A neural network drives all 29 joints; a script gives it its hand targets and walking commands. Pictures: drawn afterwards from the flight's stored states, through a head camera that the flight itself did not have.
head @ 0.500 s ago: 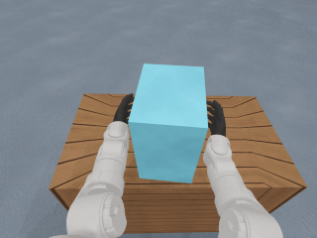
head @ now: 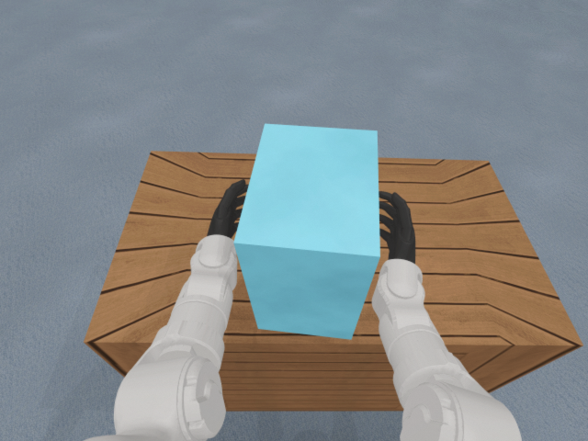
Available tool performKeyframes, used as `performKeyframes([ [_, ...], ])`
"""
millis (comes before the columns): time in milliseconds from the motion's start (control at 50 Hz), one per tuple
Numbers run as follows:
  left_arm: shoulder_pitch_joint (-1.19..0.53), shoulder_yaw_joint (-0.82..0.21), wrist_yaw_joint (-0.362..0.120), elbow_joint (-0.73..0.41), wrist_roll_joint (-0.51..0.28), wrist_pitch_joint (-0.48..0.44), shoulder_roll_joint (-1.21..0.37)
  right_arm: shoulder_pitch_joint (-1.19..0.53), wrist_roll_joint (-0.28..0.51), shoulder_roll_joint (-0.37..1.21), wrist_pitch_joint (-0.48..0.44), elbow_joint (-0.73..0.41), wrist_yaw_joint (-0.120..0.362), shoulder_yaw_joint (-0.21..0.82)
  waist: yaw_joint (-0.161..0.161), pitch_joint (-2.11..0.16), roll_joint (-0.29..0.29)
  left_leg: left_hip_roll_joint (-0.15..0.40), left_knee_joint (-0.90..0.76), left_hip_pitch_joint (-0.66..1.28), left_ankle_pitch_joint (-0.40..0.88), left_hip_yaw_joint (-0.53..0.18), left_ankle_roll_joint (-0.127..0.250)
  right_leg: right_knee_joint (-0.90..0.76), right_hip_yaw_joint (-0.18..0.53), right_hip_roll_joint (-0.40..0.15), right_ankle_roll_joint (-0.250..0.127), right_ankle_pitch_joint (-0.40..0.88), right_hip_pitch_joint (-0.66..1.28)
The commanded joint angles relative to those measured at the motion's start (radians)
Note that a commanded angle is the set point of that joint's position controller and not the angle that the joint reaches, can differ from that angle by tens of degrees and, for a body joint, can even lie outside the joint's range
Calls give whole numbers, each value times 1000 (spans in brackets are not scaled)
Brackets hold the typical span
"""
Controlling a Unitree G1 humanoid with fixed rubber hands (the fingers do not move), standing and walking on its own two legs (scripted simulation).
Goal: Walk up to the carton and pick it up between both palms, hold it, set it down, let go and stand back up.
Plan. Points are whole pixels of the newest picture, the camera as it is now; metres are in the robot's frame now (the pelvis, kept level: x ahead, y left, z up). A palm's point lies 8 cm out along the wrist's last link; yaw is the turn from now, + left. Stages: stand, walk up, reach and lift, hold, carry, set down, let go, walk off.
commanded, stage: set down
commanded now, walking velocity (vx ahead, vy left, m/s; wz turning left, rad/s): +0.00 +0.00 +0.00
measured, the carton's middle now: (311, 240) +0.42 -0.01 +0.01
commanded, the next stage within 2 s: none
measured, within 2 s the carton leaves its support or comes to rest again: rests again in 0.56 s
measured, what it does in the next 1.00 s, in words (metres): stands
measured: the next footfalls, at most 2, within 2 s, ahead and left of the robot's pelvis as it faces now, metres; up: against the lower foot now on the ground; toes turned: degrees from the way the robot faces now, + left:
none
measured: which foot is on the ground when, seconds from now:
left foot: down 0.00-1.00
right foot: down 0.00-1.00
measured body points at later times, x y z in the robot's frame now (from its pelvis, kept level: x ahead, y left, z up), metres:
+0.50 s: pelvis +0.00 +0.00 -0.01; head +0.09 +0.03 +0.43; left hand +0.42 +0.13 +0.00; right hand +0.39 -0.13 +0.01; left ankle +0.00 +0.14 -0.75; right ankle -0.03 -0.13 -0.75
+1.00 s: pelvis -0.01 +0.01 -0.01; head +0.09 +0.03 +0.43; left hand +0.43 +0.12 +0.00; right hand +0.38 -0.14 +0.00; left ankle +0.00 +0.14 -0.75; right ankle -0.03 -0.13 -0.75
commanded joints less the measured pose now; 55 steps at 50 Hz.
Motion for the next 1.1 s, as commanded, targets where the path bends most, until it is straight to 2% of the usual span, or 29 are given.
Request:
performKeyframes([
  [0,-676,-273,-150,-79,26,-123,-609,-669,-117,584,-80,-31,163,338,-14,-616,83,-66,28,160,464,133,-35,125,-66,31,40,702,368],
  [20,-663,-274,-153,-88,32,-129,-605,-655,-118,590,-79,-15,160,341,0,-606,93,-64,25,169,460,135,-29,123,-69,34,40,682,360],
  [40,-689,-267,-152,-64,24,-137,-612,-688,-125,593,-91,-31,161,327,-12,-619,87,-63,27,163,457,132,-32,121,-75,37,39,671,335],
  [60,-686,-261,-148,-62,20,-147,-603,-696,-107,598,-96,-22,161,335,11,-625,92,-59,31,157,471,130,-31,122,-66,35,34,684,344],
  [100,-673,-255,-147,-53,29,-161,-610,-699,-127,605,-114,-33,157,345,11,-667,75,-62,40,135,483,133,-24,143,-61,26,41,742,352],
  [160,-706,-267,-132,-50,10,-194,-584,-672,-132,610,-123,-5,158,326,10,-710,80,-60,43,106,459,134,-22,145,-59,26,43,722,341],
  [180,-715,-284,-128,-55,5,-206,-597,-681,-142,616,-135,-6,159,317,-12,-732,87,-58,55,120,502,128,-30,148,-70,35,39,723,319],
  [200,-705,-278,-125,-48,6,-216,-588,-677,-150,616,-135,9,163,319,16,-744,100,-53,62,148,518,130,-32,140,-69,36,31,692,291],
  [220,-720,-274,-119,-44,13,-221,-585,-695,-159,600,-142,18,165,286,0,-726,112,-53,68,151,513,130,-40,133,-75,39,25,648,256],
  [240,-704,-263,-116,-15,12,-228,-598,-691,-165,602,-147,17,166,303,7,-741,93,-55,73,157,524,130,-39,132,-80,38,22,644,251],
  [280,-742,-288,-109,-30,1,-253,-596,-693,-170,600,-160,27,162,280,-11,-807,122,-41,96,178,588,116,-48,132,-87,51,17,641,186],
  [340,-747,-288,-91,6,-10,-276,-584,-699,-170,593,-164,67,174,269,4,-805,132,-41,118,196,610,123,-54,136,-88,55,6,594,144],
  [380,-765,-280,-89,8,-3,-278,-564,-697,-168,591,-153,91,174,239,-2,-796,147,-38,123,191,597,121,-54,132,-93,56,1,572,126],
  [440,-746,-252,-95,74,11,-288,-563,-674,-189,580,-153,119,170,222,-6,-782,118,-41,118,138,547,127,-46,144,-79,50,4,600,143],
  [460,-750,-260,-96,63,11,-289,-569,-662,-190,579,-151,146,162,193,-38,-764,141,-44,121,157,560,126,-51,141,-87,51,3,605,134],
  [500,-745,-235,-93,94,25,-299,-559,-678,-195,591,-154,139,168,191,-11,-795,139,-44,123,140,563,128,-49,145,-83,50,4,610,128],
  [520,-740,-240,-94,106,13,-302,-551,-679,-203,582,-155,143,169,190,-24,-785,125,-49,122,128,528,132,-40,144,-78,42,5,619,139],
  [560,-754,-231,-92,112,19,-302,-558,-682,-216,575,-153,162,170,163,-16,-787,141,-44,118,129,525,136,-45,150,-79,46,3,593,123],
  [600,-714,-183,-94,153,37,-302,-545,-683,-216,575,-150,146,177,167,6,-739,109,-48,107,79,464,140,-30,151,-73,41,2,580,143],
  [620,-736,-170,-98,161,51,-305,-539,-692,-232,579,-149,152,178,148,-7,-739,94,-48,100,74,453,134,-24,147,-74,42,8,562,131],
  [680,-747,-160,-95,181,67,-307,-533,-701,-246,571,-145,149,184,117,-2,-747,129,-47,93,59,400,144,-24,143,-68,37,0,508,121],
  [720,-735,-127,-98,192,82,-309,-510,-698,-264,572,-136,124,184,110,3,-733,95,-53,80,27,351,152,-7,150,-67,37,9,509,139],
  [760,-744,-142,-96,191,74,-316,-513,-688,-280,572,-142,128,186,97,-18,-783,112,-48,93,30,363,154,-13,155,-70,31,6,520,124],
  [800,-707,-127,-89,211,89,-316,-509,-668,-274,572,-141,144,194,95,-4,-767,137,-46,100,53,407,154,-17,159,-78,39,4,511,98],
  [820,-726,-128,-85,190,78,-326,-505,-673,-289,568,-147,153,193,99,-2,-792,112,-37,112,58,421,146,-22,162,-81,42,2,509,93],
  [900,-682,-74,-87,258,114,-315,-509,-683,-288,560,-143,142,203,88,24,-710,103,-43,95,30,367,154,-8,162,-71,40,-1,450,89],
  [960,-670,-66,-85,239,132,-322,-506,-660,-313,556,-146,148,197,63,-2,-709,100,-39,90,40,352,155,-6,148,-77,37,0,432,60],
  [1000,-673,-58,-87,255,125,-317,-486,-646,-322,541,-140,168,197,44,-6,-674,80,-40,94,33,332,151,3,158,-79,34,4,428,66],
  [1080,-653,-56,-82,233,136,-315,-491,-644,-331,532,-149,163,201,39,-3,-689,103,-37,99,59,357,158,-9,146,-88,42,-5,417,29],
])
